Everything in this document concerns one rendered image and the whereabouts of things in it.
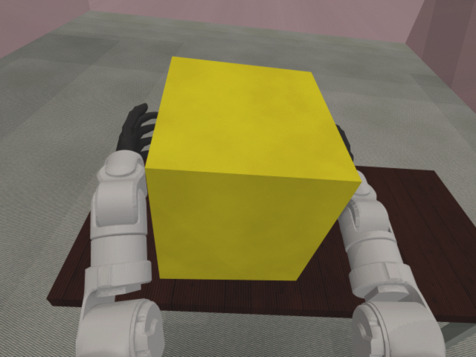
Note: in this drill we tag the carton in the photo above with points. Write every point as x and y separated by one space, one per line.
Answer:
246 172

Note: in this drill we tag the right robot forearm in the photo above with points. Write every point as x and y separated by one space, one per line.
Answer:
377 270

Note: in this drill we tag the left robot forearm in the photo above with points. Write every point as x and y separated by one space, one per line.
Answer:
118 232

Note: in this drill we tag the robot left upper arm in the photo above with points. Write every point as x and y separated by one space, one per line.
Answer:
129 328

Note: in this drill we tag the right robot hand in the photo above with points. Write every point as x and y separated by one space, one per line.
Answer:
346 142

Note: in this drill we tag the left robot hand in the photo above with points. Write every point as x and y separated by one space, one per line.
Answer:
132 131

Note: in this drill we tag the table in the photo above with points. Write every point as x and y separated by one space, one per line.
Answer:
434 236

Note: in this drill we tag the robot right upper arm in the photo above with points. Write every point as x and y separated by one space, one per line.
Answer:
395 329

